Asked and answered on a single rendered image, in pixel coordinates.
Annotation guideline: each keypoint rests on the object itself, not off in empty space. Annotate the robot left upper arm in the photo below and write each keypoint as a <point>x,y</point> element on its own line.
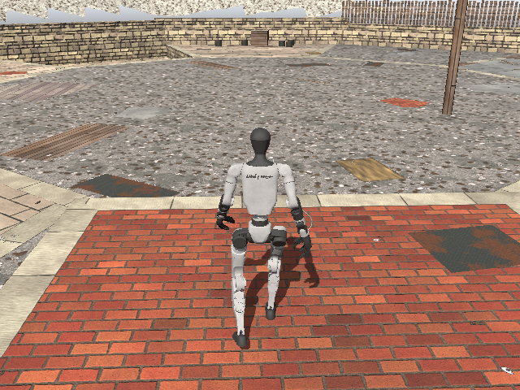
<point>230,183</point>

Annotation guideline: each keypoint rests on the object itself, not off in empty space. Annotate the right robot hand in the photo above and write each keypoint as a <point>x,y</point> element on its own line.
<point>307,245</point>

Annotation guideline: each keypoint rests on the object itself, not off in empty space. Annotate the robot right foot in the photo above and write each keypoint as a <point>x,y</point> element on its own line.
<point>270,314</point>

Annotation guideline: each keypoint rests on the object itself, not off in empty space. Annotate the robot right upper arm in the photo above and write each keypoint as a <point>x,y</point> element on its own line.
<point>289,185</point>

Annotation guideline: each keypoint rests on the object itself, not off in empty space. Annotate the left robot forearm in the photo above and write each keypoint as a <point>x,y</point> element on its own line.
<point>222,210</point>

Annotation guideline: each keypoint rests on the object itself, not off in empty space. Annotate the robot left thigh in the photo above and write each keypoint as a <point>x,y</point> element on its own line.
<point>240,238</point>

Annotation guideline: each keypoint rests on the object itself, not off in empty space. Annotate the left robot hand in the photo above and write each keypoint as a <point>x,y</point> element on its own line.
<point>219,222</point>

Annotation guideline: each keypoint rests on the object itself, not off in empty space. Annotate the right robot forearm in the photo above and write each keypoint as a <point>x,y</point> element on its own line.
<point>299,220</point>

